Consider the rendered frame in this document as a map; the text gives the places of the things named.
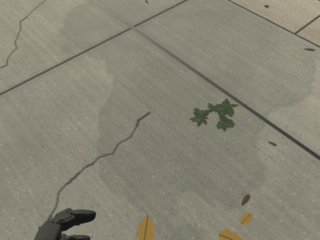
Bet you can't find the robot left hand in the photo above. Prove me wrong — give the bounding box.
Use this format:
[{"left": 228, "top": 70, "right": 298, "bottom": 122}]
[{"left": 34, "top": 208, "right": 96, "bottom": 240}]

